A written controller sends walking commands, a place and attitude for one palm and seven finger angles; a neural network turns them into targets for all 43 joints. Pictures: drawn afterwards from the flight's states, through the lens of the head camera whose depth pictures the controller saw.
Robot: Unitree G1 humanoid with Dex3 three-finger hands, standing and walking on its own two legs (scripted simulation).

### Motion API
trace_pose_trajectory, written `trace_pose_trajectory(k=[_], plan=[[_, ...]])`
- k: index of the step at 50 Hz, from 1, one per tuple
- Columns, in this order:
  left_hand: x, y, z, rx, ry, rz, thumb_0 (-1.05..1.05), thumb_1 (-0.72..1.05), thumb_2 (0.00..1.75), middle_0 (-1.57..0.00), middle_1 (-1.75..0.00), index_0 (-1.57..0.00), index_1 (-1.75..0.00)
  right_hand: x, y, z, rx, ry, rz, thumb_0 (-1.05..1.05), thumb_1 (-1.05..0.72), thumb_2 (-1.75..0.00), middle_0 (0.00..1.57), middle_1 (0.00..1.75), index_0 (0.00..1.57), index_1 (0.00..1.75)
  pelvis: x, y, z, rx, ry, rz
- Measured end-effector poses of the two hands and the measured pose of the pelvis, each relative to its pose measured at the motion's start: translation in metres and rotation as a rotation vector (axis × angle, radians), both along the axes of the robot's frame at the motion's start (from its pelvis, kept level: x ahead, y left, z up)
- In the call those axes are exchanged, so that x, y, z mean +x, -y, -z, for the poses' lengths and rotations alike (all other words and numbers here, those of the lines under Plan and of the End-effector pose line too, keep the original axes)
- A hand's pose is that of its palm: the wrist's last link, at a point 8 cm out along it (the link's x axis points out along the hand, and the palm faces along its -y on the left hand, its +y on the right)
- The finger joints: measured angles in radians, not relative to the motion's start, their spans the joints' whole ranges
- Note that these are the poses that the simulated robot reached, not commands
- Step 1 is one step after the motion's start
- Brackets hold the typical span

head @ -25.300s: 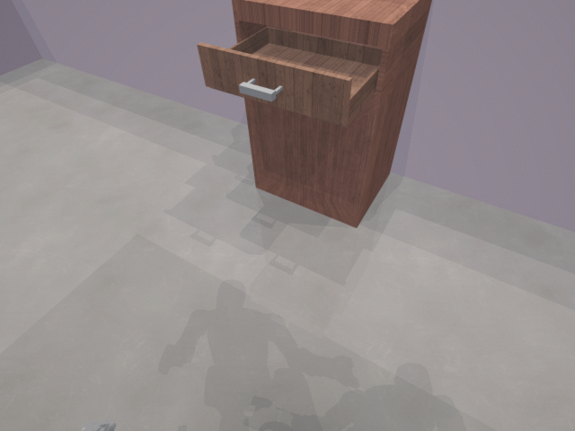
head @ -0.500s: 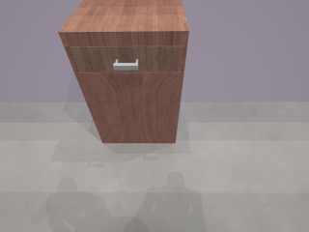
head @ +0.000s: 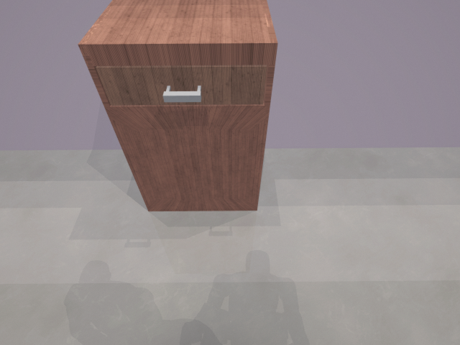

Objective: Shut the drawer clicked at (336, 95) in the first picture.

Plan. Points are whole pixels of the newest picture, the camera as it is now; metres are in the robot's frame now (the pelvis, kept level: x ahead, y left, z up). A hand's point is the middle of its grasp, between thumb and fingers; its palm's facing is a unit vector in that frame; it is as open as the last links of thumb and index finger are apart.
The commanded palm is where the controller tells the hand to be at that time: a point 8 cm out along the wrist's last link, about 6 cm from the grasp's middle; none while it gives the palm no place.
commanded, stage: look to check the result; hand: left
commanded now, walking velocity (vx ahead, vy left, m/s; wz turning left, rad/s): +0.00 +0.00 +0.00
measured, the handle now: (183, 92) +0.83 +0.19 -0.03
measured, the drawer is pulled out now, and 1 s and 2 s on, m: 0.00 0.00 0.00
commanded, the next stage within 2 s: stand and wait in 0.42 s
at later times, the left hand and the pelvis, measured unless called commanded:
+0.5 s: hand out of the picture +0.06 +0.21 -0.16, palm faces +0.00 -0.96 -0.28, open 7.4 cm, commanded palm none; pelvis +0.01 +0.00 +0.00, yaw +0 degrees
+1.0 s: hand out of the picture +0.08 +0.22 -0.16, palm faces -0.02 -0.95 -0.31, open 7.4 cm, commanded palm none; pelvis +0.02 -0.01 +0.00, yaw -1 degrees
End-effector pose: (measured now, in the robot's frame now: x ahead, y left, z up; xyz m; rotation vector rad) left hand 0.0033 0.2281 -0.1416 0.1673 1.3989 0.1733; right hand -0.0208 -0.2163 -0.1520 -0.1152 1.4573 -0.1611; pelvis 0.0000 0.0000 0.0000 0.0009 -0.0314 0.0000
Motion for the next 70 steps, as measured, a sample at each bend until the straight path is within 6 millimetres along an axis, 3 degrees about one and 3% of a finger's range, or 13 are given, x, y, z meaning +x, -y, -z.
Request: trace_pose_trajectory(k=[9, 29, 41, 70], plan=[[0.010, -0.007, -0.003, 0.018, 0.012, 0.010, 0.01, 0.91, 0.90, -0.20, -0.30, -0.20, -0.30, 0.024, 0.014, -0.003, -0.026, 0.046, -0.020, 0.00, -0.91, -0.90, 0.20, 0.30, 0.20, 0.30, 0.003, 0.002, -0.001, -0.001, 0.000, 0.001], [0.058, -0.028, -0.014, 0.072, 0.106, 0.049, 0.01, 0.90, 0.90, -0.20, -0.30, -0.20, -0.30, 0.066, 0.045, -0.012, -0.084, 0.119, -0.053, 0.00, -0.91, -0.90, 0.20, 0.30, 0.20, 0.30, 0.012, 0.005, -0.003, 0.000, -0.001, 0.003], [0.073, -0.037, -0.020, 0.093, 0.125, 0.070, 0.01, 0.90, 0.90, -0.20, -0.30, -0.20, -0.30, 0.074, 0.054, -0.015, -0.100, 0.129, -0.060, 0.00, -0.91, -0.90, 0.20, 0.30, 0.20, 0.30, 0.016, 0.005, -0.004, 0.002, -0.002, 0.008], [0.079, -0.040, -0.020, 0.094, 0.120, 0.075, 0.01, 0.90, 0.90, -0.20, -0.30, -0.20, -0.30, 0.083, 0.058, -0.020, -0.115, 0.132, -0.059, 0.00, -0.91, -0.90, 0.20, 0.30, 0.20, 0.30, 0.023, 0.004, -0.005, 0.001, -0.005, 0.010]])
